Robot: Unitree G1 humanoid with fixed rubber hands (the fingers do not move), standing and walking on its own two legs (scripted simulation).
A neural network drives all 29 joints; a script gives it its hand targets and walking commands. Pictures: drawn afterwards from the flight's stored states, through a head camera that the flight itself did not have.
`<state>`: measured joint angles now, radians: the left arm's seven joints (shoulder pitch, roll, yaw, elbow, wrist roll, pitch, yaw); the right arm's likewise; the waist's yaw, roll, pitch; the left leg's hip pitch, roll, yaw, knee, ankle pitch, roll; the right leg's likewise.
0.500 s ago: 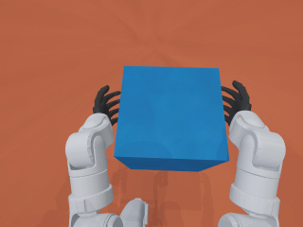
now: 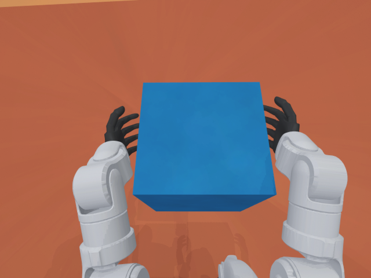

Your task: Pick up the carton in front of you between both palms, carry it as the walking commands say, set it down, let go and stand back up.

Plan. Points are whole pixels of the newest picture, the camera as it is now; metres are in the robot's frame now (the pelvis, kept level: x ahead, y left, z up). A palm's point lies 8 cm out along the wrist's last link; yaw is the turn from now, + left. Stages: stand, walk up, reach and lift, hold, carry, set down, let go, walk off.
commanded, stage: carry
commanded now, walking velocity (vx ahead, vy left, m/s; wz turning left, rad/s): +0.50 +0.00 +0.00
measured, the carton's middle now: (199, 157) +0.37 -0.02 +0.08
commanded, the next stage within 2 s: none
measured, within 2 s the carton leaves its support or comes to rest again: neither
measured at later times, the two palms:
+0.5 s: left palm (129, 38) +0.67 +0.13 +0.19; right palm (244, 36) +0.67 -0.17 +0.19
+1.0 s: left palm out of the picture +0.96 +0.14 +0.23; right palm out of the picture +0.99 -0.16 +0.23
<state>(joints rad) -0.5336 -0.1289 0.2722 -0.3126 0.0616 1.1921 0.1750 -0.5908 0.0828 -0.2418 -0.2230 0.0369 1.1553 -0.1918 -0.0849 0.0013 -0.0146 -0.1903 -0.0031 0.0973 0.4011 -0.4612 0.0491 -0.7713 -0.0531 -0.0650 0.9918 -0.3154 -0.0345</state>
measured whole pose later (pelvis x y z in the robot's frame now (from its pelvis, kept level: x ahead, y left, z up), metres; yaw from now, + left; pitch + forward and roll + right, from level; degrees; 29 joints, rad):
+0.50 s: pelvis +0.33 -0.01 +0.03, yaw -1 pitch +5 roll +1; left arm -0.60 -0.10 0.25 -0.17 0.00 1.20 0.20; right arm -0.56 0.09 -0.27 -0.21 -0.04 1.18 -0.16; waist 0.01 -0.02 -0.06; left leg -0.65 0.03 0.14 0.74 -0.36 0.06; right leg -0.13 -0.05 -0.10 0.49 -0.57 0.01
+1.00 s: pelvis +0.64 -0.04 +0.09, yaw +0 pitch +4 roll -1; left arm -0.59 -0.12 0.24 -0.11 0.04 1.23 0.21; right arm -0.58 0.07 -0.30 -0.12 -0.04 1.20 -0.15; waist 0.10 0.01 -0.05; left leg -0.47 0.02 -0.01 1.30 -0.48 0.03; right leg -0.49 0.01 -0.16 0.68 -0.42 -0.06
